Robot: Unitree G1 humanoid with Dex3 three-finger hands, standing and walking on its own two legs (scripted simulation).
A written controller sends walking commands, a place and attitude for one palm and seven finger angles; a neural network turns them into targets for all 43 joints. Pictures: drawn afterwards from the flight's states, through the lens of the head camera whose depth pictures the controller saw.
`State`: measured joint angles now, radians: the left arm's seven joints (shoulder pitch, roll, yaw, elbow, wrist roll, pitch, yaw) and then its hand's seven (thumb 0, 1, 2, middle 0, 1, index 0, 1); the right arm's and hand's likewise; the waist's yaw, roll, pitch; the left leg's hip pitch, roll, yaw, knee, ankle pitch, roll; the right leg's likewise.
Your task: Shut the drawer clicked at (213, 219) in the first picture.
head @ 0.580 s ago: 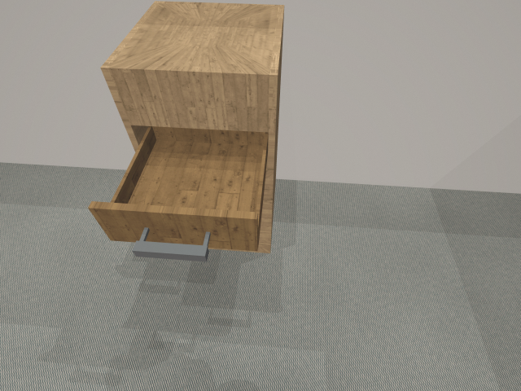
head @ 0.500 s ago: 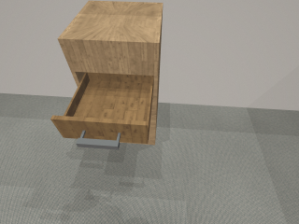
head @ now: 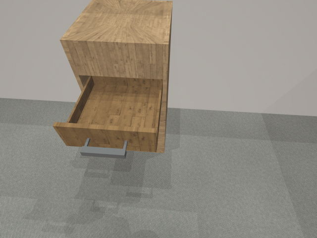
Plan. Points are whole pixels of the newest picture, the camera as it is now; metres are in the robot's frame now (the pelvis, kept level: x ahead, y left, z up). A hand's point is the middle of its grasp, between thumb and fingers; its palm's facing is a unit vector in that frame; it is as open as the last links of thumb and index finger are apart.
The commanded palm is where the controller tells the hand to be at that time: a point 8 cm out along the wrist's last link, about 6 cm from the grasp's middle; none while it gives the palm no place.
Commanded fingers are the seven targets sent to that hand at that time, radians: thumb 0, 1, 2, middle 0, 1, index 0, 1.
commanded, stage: look at it before walking up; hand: left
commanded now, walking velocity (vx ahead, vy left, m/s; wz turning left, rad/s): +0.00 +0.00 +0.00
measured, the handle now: (105, 147) +0.45 +0.24 -0.17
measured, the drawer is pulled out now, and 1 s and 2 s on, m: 0.30 0.30 0.30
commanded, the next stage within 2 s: take the last steps up to it in 0.26 s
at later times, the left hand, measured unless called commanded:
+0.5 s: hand out of the picture -0.02 +0.15 -0.17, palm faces +0.06 -0.98 -0.17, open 7.4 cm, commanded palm none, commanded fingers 0.00 0.90 0.90 -0.20 -0.30 -0.20 -0.30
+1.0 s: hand out of the picture +0.04 +0.17 -0.18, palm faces +0.07 -0.98 -0.18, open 7.3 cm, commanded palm none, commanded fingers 0.00 0.90 0.90 -0.20 -0.30 -0.20 -0.30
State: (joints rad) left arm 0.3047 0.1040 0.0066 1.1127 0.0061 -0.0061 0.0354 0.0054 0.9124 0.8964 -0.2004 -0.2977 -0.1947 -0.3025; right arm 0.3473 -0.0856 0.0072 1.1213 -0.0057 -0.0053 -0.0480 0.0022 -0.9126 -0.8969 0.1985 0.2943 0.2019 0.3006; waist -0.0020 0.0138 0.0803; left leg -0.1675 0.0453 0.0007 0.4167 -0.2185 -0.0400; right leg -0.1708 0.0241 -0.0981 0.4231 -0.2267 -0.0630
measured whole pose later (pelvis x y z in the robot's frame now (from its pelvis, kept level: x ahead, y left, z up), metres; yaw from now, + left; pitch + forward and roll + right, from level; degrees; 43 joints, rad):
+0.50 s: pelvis +0.00 +0.00 +0.00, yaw +0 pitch -2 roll +0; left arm 0.32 0.10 0.01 1.11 0.01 -0.01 0.03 0.01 0.91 0.90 -0.20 -0.30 -0.19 -0.30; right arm 0.34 -0.09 0.01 1.12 -0.01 0.00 -0.04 0.00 -0.91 -0.90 0.20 0.29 0.20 0.30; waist 0.00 0.02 0.07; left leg -0.17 0.05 -0.01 0.43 -0.23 -0.04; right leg -0.16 0.03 -0.11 0.42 -0.23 -0.07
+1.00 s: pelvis +0.06 +0.01 -0.01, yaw +0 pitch -1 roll +1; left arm 0.31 0.11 0.04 1.09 0.01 0.00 0.04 0.02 0.93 0.90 -0.20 -0.30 -0.20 -0.30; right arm 0.36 -0.07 0.01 1.11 0.00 -0.03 -0.07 0.00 -0.91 -0.90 0.20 0.29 0.20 0.30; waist 0.00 0.00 0.07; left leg -0.13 0.02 0.01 0.50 -0.35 -0.02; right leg -0.15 -0.01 -0.08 0.53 -0.37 -0.04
